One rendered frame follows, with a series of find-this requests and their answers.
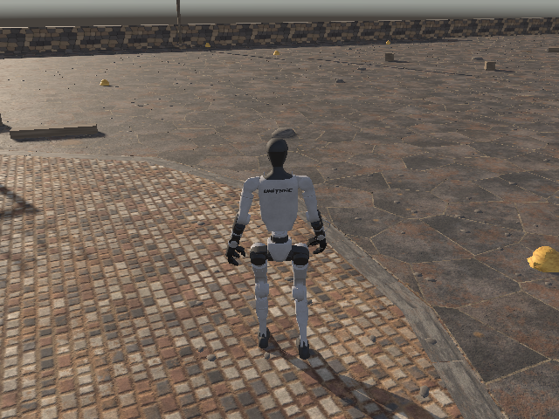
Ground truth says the right robot forearm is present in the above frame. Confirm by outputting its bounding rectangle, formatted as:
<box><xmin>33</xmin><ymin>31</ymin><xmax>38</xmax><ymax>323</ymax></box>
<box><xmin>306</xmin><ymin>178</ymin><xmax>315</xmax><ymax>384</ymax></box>
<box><xmin>311</xmin><ymin>209</ymin><xmax>326</xmax><ymax>241</ymax></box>

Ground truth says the left robot forearm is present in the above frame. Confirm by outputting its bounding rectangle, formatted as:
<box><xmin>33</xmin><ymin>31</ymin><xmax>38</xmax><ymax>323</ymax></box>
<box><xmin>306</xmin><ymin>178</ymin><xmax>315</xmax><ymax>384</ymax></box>
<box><xmin>228</xmin><ymin>213</ymin><xmax>245</xmax><ymax>248</ymax></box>

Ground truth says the left robot hand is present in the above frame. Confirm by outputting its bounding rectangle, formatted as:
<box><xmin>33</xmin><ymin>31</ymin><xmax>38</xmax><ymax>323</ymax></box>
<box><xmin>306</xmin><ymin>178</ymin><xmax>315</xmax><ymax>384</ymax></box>
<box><xmin>225</xmin><ymin>245</ymin><xmax>245</xmax><ymax>266</ymax></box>

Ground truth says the right robot hand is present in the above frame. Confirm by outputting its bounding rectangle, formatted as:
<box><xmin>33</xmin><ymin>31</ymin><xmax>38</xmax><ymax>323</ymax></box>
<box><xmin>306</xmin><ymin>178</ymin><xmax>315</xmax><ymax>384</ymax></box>
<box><xmin>307</xmin><ymin>237</ymin><xmax>327</xmax><ymax>254</ymax></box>

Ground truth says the robot left upper arm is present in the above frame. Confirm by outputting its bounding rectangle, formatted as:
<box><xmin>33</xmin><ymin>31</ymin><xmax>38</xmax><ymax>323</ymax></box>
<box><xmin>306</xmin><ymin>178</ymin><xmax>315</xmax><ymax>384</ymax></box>
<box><xmin>236</xmin><ymin>176</ymin><xmax>259</xmax><ymax>225</ymax></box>

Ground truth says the robot right upper arm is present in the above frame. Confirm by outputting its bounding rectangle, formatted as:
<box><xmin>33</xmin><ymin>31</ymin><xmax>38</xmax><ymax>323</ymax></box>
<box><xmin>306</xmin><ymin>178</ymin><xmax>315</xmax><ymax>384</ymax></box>
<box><xmin>296</xmin><ymin>175</ymin><xmax>320</xmax><ymax>223</ymax></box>

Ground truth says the robot torso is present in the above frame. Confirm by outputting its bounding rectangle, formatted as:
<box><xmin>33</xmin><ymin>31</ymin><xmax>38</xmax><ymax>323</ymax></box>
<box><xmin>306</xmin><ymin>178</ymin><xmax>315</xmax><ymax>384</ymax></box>
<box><xmin>258</xmin><ymin>171</ymin><xmax>299</xmax><ymax>262</ymax></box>

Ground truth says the robot left foot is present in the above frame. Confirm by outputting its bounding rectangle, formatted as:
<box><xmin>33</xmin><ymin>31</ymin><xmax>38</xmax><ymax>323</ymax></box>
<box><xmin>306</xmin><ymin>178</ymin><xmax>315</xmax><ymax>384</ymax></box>
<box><xmin>258</xmin><ymin>327</ymin><xmax>270</xmax><ymax>348</ymax></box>

